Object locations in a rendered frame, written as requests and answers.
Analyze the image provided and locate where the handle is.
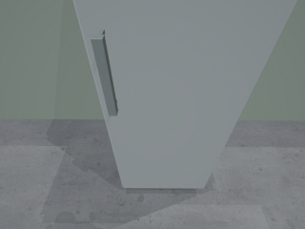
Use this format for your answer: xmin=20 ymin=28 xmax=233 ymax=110
xmin=91 ymin=29 xmax=118 ymax=116

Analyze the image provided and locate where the fridge door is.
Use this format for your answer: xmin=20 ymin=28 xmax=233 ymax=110
xmin=74 ymin=0 xmax=297 ymax=189

